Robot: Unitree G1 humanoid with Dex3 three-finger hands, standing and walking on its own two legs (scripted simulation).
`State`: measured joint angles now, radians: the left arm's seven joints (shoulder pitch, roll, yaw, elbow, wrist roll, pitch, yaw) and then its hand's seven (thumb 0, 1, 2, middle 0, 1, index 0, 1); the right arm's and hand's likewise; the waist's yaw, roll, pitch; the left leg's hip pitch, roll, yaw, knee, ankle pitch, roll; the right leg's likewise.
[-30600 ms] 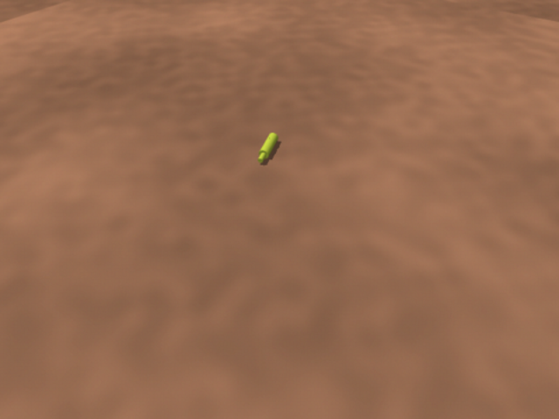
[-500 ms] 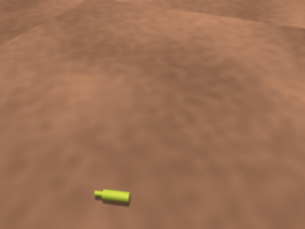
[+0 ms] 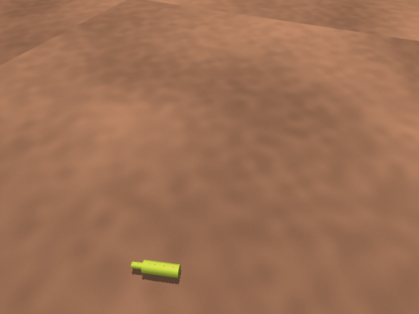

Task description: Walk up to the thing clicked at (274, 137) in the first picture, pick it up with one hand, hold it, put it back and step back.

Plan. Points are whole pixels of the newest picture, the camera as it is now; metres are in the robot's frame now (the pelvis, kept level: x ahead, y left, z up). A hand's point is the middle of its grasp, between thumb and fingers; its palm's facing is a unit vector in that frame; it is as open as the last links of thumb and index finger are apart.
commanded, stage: stand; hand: left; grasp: from above
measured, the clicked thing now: (155, 267) +0.47 +0.27 -0.76
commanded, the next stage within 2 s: rise first in 0.78 s
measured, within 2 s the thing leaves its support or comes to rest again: neither
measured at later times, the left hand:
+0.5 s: hand out of the picture +0.07 +0.25 -0.16, palm faces -0.03 -0.94 -0.35, open 7.4 cm
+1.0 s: hand out of the picture +0.11 +0.25 -0.16, palm faces +0.05 -0.94 -0.33, open 7.8 cm
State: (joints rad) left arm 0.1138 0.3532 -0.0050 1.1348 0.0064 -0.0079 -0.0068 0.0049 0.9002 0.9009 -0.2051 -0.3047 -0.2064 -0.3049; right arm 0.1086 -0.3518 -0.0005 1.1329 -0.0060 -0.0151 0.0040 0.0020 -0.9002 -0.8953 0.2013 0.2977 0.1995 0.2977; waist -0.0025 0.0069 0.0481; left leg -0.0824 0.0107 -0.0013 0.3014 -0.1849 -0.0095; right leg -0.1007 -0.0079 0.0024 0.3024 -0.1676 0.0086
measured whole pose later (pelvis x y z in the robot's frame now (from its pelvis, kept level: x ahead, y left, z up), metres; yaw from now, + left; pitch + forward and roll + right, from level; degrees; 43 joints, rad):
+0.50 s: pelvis +0.00 +0.00 +0.00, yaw +0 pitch -2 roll +0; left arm 0.11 0.35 -0.01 1.13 0.01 -0.01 -0.01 0.00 0.90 0.90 -0.21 -0.30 -0.21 -0.30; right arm 0.12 -0.35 0.00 1.13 -0.01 -0.01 0.00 0.00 -0.90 -0.90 0.20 0.30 0.20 0.30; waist 0.00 0.01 0.05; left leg -0.08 0.01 0.00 0.30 -0.19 -0.01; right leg -0.10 -0.01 0.00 0.31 -0.17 0.01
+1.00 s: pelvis -0.01 +0.00 -0.01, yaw +1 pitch +1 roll +0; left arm 0.04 0.33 0.06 1.08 -0.01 -0.03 0.00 0.01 0.80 0.92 -0.18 -0.41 -0.18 -0.41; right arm 0.18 -0.33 0.00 0.93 0.04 -0.04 -0.03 0.00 -0.90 -0.89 0.20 0.30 0.20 0.30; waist -0.01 0.00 0.05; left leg -0.23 0.00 -0.02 0.44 -0.23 -0.01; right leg -0.24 -0.01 -0.02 0.43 -0.22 0.01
